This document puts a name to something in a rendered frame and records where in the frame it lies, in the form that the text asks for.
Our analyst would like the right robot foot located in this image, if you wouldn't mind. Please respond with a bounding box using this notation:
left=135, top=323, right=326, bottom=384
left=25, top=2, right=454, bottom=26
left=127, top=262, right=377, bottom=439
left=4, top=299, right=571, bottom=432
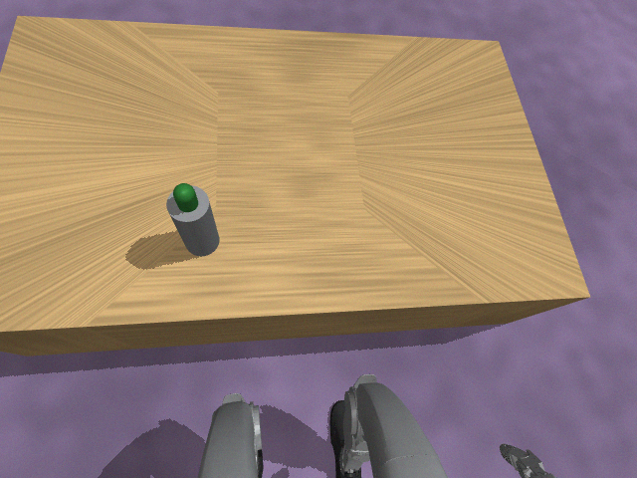
left=330, top=400, right=361, bottom=478

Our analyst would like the right robot hand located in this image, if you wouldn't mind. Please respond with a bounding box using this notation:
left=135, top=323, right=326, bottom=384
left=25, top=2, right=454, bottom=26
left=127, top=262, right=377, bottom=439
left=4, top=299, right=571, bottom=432
left=500, top=444, right=556, bottom=478

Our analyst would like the bottle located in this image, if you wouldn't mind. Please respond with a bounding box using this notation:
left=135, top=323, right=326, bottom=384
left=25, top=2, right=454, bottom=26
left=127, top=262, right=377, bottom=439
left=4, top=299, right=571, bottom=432
left=166, top=183, right=219, bottom=256

